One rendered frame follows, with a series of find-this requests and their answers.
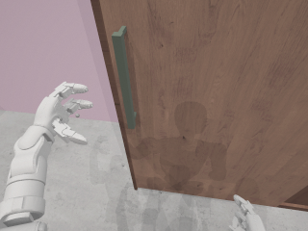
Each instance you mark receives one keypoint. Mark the left robot forearm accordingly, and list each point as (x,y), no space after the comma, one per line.
(23,200)

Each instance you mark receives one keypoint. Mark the right robot hand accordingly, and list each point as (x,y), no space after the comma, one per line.
(248,220)

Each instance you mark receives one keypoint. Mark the left robot hand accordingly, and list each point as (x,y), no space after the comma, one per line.
(50,109)

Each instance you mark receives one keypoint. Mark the handle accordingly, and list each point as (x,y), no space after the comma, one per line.
(123,75)

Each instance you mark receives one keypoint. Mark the wardrobe door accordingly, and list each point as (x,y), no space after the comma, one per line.
(220,88)
(300,198)

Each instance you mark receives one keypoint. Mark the robot left upper arm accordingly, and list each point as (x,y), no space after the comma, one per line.
(31,226)

